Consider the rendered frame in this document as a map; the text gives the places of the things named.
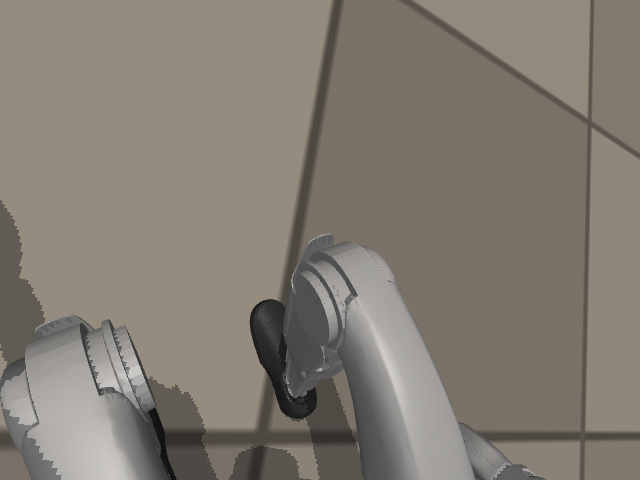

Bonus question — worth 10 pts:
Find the right robot hand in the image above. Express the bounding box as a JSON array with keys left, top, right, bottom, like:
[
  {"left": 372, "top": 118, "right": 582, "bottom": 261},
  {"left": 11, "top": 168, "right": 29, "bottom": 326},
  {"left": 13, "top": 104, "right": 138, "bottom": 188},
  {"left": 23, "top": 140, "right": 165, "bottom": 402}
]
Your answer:
[{"left": 459, "top": 423, "right": 513, "bottom": 480}]

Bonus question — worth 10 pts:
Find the right robot arm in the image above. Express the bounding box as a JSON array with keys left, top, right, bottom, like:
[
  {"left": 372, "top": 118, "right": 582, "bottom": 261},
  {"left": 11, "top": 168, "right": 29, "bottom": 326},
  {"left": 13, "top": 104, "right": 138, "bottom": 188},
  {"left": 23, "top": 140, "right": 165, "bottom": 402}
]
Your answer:
[{"left": 496, "top": 464, "right": 546, "bottom": 480}]

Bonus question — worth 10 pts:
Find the right robot foot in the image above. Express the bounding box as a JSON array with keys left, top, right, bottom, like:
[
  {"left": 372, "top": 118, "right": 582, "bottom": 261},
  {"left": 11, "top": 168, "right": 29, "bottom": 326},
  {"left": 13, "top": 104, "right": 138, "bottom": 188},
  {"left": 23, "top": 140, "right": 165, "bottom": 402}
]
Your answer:
[{"left": 250, "top": 299, "right": 317, "bottom": 419}]

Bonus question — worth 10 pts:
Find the left robot foot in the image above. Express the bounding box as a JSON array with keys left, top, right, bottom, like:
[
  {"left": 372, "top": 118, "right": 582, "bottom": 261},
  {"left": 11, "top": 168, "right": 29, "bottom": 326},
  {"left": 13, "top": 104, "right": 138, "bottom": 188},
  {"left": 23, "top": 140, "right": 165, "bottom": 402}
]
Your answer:
[{"left": 148, "top": 408, "right": 177, "bottom": 480}]

